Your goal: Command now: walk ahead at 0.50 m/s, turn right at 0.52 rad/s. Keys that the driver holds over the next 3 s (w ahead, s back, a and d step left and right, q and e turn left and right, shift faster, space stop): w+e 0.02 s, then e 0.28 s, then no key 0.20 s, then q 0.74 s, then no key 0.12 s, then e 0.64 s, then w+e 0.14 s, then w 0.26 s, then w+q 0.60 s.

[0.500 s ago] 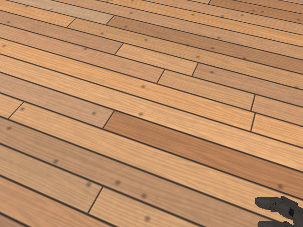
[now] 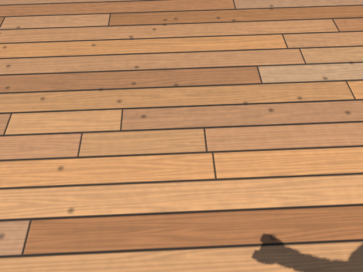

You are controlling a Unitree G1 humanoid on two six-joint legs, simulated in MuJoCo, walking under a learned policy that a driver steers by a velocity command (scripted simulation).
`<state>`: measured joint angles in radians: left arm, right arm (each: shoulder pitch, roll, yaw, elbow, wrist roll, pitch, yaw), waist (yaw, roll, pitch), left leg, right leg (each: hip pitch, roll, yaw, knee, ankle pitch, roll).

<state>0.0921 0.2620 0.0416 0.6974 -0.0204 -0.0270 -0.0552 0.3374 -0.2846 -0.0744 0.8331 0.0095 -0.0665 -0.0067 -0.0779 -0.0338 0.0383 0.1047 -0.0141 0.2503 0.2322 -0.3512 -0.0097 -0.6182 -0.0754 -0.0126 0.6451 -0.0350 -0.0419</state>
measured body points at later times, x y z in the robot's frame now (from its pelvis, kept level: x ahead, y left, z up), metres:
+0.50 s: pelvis +0.19 -0.02 +0.01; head +0.23 -0.04 +0.45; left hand +0.40 +0.22 -0.09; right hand +0.29 -0.32 -0.10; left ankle +0.32 +0.10 -0.71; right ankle +0.17 -0.11 -0.73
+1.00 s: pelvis +0.23 -0.01 +0.00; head +0.26 -0.03 +0.45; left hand +0.35 +0.27 -0.10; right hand +0.38 -0.31 -0.09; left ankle +0.25 +0.10 -0.67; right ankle +0.17 -0.11 -0.73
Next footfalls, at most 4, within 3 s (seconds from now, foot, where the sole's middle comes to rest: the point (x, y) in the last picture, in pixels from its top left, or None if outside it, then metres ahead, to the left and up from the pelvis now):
0.06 right None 0.21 -0.11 -0.77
0.54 left None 0.35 0.08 -0.77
1.24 left None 0.29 0.14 -0.77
1.62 right None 0.28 -0.10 -0.77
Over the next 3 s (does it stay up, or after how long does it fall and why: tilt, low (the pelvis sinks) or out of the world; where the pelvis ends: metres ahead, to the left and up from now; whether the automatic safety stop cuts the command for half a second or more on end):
stays up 0.55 -0.07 -0.02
